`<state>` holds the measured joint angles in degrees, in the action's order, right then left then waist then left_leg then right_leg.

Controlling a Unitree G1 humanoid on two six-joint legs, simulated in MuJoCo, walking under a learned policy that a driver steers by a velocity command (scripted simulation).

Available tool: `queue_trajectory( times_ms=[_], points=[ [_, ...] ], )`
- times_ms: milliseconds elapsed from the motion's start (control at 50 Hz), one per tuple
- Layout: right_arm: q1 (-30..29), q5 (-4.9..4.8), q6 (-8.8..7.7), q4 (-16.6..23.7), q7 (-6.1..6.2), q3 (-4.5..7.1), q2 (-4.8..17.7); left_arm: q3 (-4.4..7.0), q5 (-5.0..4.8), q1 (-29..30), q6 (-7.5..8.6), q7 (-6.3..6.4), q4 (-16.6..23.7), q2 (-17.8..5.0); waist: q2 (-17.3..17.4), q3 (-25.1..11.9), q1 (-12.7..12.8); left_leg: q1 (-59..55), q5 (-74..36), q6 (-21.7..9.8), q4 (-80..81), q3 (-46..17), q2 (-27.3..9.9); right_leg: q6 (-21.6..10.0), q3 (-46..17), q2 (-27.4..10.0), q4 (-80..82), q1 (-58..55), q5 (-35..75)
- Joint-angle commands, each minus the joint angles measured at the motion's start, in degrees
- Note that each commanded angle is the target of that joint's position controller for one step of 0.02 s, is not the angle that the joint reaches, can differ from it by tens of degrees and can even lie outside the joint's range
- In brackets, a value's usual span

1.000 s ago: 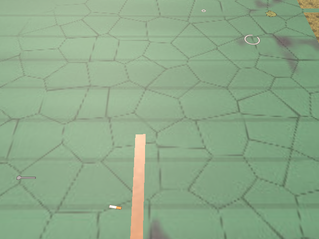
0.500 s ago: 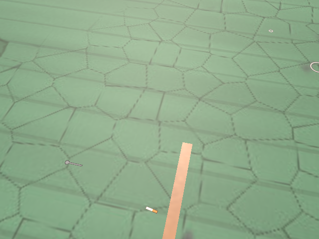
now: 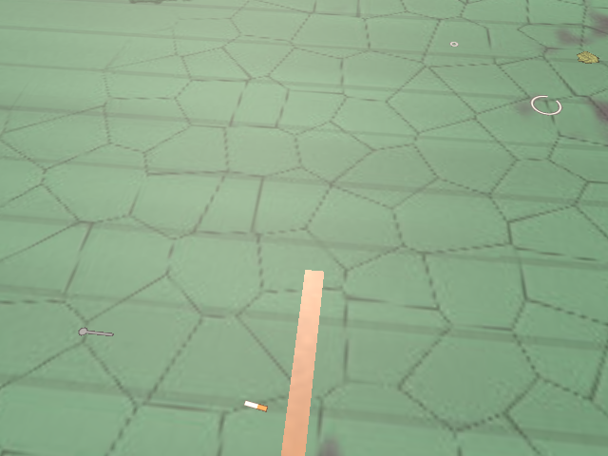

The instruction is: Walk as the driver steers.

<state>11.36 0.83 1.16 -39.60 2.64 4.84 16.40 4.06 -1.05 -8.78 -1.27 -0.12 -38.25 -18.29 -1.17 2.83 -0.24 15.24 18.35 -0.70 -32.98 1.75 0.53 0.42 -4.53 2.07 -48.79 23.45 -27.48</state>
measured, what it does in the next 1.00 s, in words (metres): walks ahead, turning right: right foot, then left foot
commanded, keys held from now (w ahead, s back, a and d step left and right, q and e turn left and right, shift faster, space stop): e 0.08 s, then w+e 0.32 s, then e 0.18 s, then no key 0.40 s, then q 0.02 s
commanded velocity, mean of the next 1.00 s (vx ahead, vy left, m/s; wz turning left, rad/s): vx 0.15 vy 0.00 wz -0.42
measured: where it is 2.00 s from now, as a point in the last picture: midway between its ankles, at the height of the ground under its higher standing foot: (392, 379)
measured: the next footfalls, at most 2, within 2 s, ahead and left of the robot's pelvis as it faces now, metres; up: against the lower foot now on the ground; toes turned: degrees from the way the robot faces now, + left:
right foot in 0.18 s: +0.03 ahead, -0.14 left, +0.00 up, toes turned -8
left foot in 0.66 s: +0.35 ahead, -0.04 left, +0.00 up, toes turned -27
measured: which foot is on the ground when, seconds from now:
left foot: down 0.00-0.18, up 0.20-0.64, down 0.66-1.00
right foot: up 0.00-0.16, down 0.18-0.68, up 0.70-0.98, down 1.00-1.00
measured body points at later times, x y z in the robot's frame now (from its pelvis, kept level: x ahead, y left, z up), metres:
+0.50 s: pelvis +0.08 -0.07 +0.02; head +0.10 -0.12 +0.47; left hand +0.19 +0.19 -0.07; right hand +0.22 -0.38 -0.07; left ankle +0.27 +0.07 -0.67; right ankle -0.01 -0.13 -0.73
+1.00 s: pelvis +0.22 -0.09 +0.01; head +0.25 -0.11 +0.45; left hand +0.47 +0.08 -0.10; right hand +0.24 -0.38 -0.11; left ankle +0.32 -0.02 -0.73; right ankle +0.18 -0.23 -0.73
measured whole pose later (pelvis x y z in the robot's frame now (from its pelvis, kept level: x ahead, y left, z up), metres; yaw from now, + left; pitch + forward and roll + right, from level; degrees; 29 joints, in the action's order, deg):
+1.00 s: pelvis +0.22 -0.09 +0.01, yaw -26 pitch +0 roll +2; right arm 7.9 0.4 -1.2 -45.3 -0.9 1.4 13.7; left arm 1.8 0.8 -11.5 -2.2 2.1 -38.2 -16.0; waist -1.2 4.1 -0.9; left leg 16.8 10.0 -1.8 -27.2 0.9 3.0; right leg 2.4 -5.2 -1.9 -31.1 16.2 -13.9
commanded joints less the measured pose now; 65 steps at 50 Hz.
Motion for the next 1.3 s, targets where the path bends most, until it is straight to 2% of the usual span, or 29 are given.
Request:
queue_trajectory(
  times_ms=[20,80,160,180,200,220,240,280,320,500,580,640,660,680,700,720,740,760,820,880,940,980,1000,1020,1080,1140,1180,1220,1300],
  points=[
    [-2.44,-0.49,-1.53,4.71,0.46,2.05,9.11,1.78,-0.36,1.36,-0.43,-0.38,5.55,-4.85,6.52,-4.27,0.44,-8.24,-30.47,-14.33,11.59,-18.80,-22.22,1.26,0.11,-5.05,-12.72,10.44,-6.86],
    [-5.00,-1.00,-0.77,4.70,0.26,2.71,10.79,0.81,-0.34,1.31,-0.91,-1.13,5.91,-2.82,8.92,-5.19,-0.06,-5.22,-31.62,-10.36,10.28,-7.95,-16.68,1.60,5.12,-5.06,-2.42,2.23,0.85],
    [-2.15,-2.50,-0.70,3.56,-0.95,2.27,9.20,2.12,-0.81,-7.10,-1.27,-1.56,3.29,-4.35,7.14,-7.84,2.16,3.07,4.37,-6.43,5.72,-1.86,-13.82,-1.96,11.45,0.49,15.07,-15.48,9.36],
    [-1.19,-1.55,-1.02,3.16,-1.50,1.27,5.69,3.09,-0.93,-12.27,-0.88,-1.12,1.55,-6.28,-0.29,-7.06,3.54,11.08,12.06,-3.37,-6.19,3.17,-10.44,-4.32,6.17,-0.82,19.72,-23.18,6.93],
    [-3.22,0.92,-1.47,5.51,-1.99,-0.19,1.20,4.12,-0.53,-15.77,0.17,-0.31,2.89,-13.18,-16.57,-5.25,3.24,28.19,22.21,1.88,-31.43,5.53,-3.71,-11.30,-21.99,-16.65,26.20,-28.33,6.61],
    [-7.98,-1.08,-3.23,9.07,-2.06,0.37,4.19,3.82,1.25,-15.42,2.52,-1.34,5.23,-14.88,-15.16,-7.05,5.81,36.87,20.45,1.49,-36.85,-5.47,0.43,-21.72,-43.23,-24.16,37.85,-24.98,-7.15],
    [-10.94,-3.10,-4.32,9.14,-2.19,1.35,7.71,2.83,1.54,-13.08,3.93,-1.51,5.08,-11.21,-8.47,-1.27,4.80,39.19,14.58,0.28,-38.01,-7.63,-2.26,-20.68,-41.32,-23.70,40.06,-22.74,-14.49],
    [-8.58,-1.56,-5.28,6.42,-1.95,1.77,8.33,1.57,0.73,-9.54,4.42,-0.61,5.20,-7.97,-3.48,1.33,2.10,35.91,2.67,-0.26,-32.95,-7.51,-4.95,-15.48,-30.31,-18.58,38.01,-19.54,-9.08],
    [-7.50,-0.41,-5.94,5.37,-2.26,1.80,7.43,1.16,1.06,-8.98,4.36,0.46,5.28,-7.52,-4.71,0.66,1.07,30.43,-5.94,1.10,-27.70,-6.61,-4.56,-13.52,-22.62,-14.02,38.76,-17.57,1.06],
    [-16.84,-0.66,-6.39,5.82,-3.66,-0.06,2.86,2.14,-0.26,-16.29,2.73,2.55,0.59,-8.25,-6.39,-1.08,4.02,21.45,-16.89,4.69,-2.99,-4.40,1.45,-10.03,-12.28,-9.16,31.00,-18.86,39.31],
    [-17.82,-1.08,-6.45,6.16,-4.55,0.26,4.33,2.72,-0.73,-15.30,0.94,3.19,0.68,-8.76,-6.32,-2.47,3.58,16.33,-15.55,3.28,2.20,-5.38,3.16,-9.03,-17.20,-9.77,26.30,-19.61,41.35],
    [-10.32,-0.43,-7.39,4.00,-4.23,1.41,7.12,2.36,-0.46,-10.48,1.24,3.35,2.18,-7.72,-7.86,-5.98,-0.28,4.58,-18.67,0.15,8.30,-4.05,3.23,-6.59,-17.39,-7.97,18.75,-20.03,48.98],
    [-5.99,0.48,-7.89,3.48,-3.84,1.77,8.55,1.73,-0.26,-9.78,1.71,3.00,2.70,-5.90,-6.31,-10.36,-2.56,-5.46,-27.39,-2.47,11.17,-5.29,-0.12,-4.54,-15.61,-5.04,11.44,-18.03,49.26],
    [0.22,1.70,-7.93,3.44,-3.32,1.89,11.55,0.40,1.22,-10.36,2.06,2.81,4.26,-2.18,2.95,-19.37,-3.84,-22.57,-46.32,-7.28,7.16,-17.25,-12.25,-1.95,-12.64,-0.37,-3.73,-8.91,26.70],
    [1.13,1.67,-6.91,1.80,-3.57,1.84,12.40,-0.24,0.75,-22.77,1.83,2.60,3.04,-0.10,17.92,-26.18,2.47,-34.76,-57.81,-19.82,6.53,-38.56,-26.92,1.32,-10.64,8.32,-20.21,5.42,-16.66],
    [-1.21,-0.45,-6.03,2.56,-3.65,1.16,8.49,1.17,0.48,-24.38,1.14,2.57,0.33,-7.47,10.27,-23.50,2.12,-27.56,-41.35,-19.15,9.55,-38.61,-25.30,2.98,-10.89,3.17,-26.02,6.66,-12.12],
    [-4.68,-0.89,-5.47,3.62,-3.50,-0.06,4.80,1.97,-0.08,-17.10,0.35,2.69,0.83,-9.82,7.25,-15.05,0.62,-20.52,-34.21,-16.17,10.47,-28.92,-20.47,4.03,-8.14,1.40,-26.88,8.51,-8.17],
    [-6.87,-0.57,-4.82,3.36,-3.62,-1.03,3.03,1.88,0.15,-14.16,-0.36,3.12,0.96,-9.23,4.32,-11.62,1.03,-14.34,-27.67,-13.77,12.21,-23.54,-16.74,4.45,-6.42,-0.19,-24.30,7.74,-5.43],
    [-10.13,0.38,-4.09,1.53,-3.61,-1.60,2.86,0.54,0.86,-12.37,-1.45,2.86,1.83,-3.96,8.19,-5.33,3.20,0.71,-21.97,-11.51,16.84,-14.49,-10.40,4.92,-2.48,-2.49,-10.48,-1.65,-0.86],
    [-9.08,0.13,-3.97,0.03,-3.33,-1.01,5.14,-0.87,1.59,-10.03,-0.55,2.73,2.31,-1.25,9.48,-7.67,1.82,-0.73,-28.78,-12.99,15.72,-12.54,-10.91,4.45,0.13,-3.59,3.61,-7.05,0.78],
    [-8.87,-0.69,-3.21,-0.51,-3.16,-1.02,6.47,-0.53,1.20,-9.51,-0.55,2.39,1.64,-2.78,8.01,-9.21,1.97,-0.49,-19.47,-12.39,14.84,-13.15,-11.56,3.12,1.34,-3.17,14.25,-13.15,11.78],
    [-8.08,-0.86,-3.06,-1.27,-3.33,-2.19,4.25,-0.65,2.12,-7.83,-0.59,2.18,2.04,-2.73,6.49,-7.42,2.58,4.15,-6.61,-8.25,14.60,-12.21,-9.12,1.06,0.87,-3.25,22.91,-19.16,18.65],
    [-6.02,-0.19,-3.45,-2.20,-3.79,-3.12,2.20,-0.65,2.91,-6.43,-0.54,2.40,3.21,-3.96,3.47,-6.93,1.94,7.82,-0.18,-4.56,13.60,-11.59,-7.30,-0.69,-3.97,-7.41,24.80,-22.86,23.55],
    [-2.95,0.06,-3.63,-2.54,-4.20,-2.90,2.79,0.20,2.80,-4.12,-0.62,2.54,3.48,-7.85,-3.35,-4.68,-1.43,7.50,4.60,-1.72,12.64,-7.52,-2.94,-3.11,-5.60,-9.50,23.90,-17.86,17.39],
    [-5.73,-1.07,-2.82,-2.72,-3.54,-2.41,4.79,-0.19,2.97,-4.74,0.59,2.07,3.23,-4.52,-4.43,-1.76,1.61,6.25,8.28,-0.63,6.20,-4.81,0.52,-3.14,-2.59,-6.20,25.99,-11.08,-4.01],
    [-6.66,-2.33,-3.53,-1.07,-3.56,-1.91,4.24,1.02,1.45,-10.37,1.98,2.72,2.22,-7.62,-10.94,1.08,3.62,17.13,7.95,-1.47,-8.83,0.16,2.49,-9.22,-14.71,-16.67,33.51,-15.55,-13.89],
    [-9.75,-2.81,-4.22,1.10,-4.23,-1.35,5.12,1.41,1.21,-12.87,3.16,3.28,1.60,-8.03,-9.76,3.77,5.28,26.52,12.42,-2.37,-20.41,-3.97,-2.37,-13.70,-22.05,-23.62,36.35,-18.71,-7.71],
    [-8.72,-3.35,-4.25,1.27,-4.93,-1.54,4.01,1.22,0.75,-10.97,3.90,3.14,1.88,-6.60,-6.77,3.37,4.39,29.96,11.46,-2.66,-20.18,-5.16,-5.02,-12.84,-17.84,-23.27,36.62,-23.26,-0.29],
    [-5.77,-2.56,-3.68,0.52,-6.39,-2.08,3.32,2.21,0.49,-5.28,3.89,1.83,2.67,-8.84,-5.51,-0.18,2.26,11.42,0.76,-1.22,-9.75,1.92,-3.20,-9.02,-1.60,-16.62,36.02,-15.02,12.40]
  ],
)
Velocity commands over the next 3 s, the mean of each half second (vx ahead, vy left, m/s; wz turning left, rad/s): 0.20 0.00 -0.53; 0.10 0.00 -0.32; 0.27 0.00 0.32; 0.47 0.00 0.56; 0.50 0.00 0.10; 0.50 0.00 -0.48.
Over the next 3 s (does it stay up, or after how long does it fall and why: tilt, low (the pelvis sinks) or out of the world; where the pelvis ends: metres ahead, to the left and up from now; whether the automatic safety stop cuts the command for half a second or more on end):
stays up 1.20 -0.12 0.00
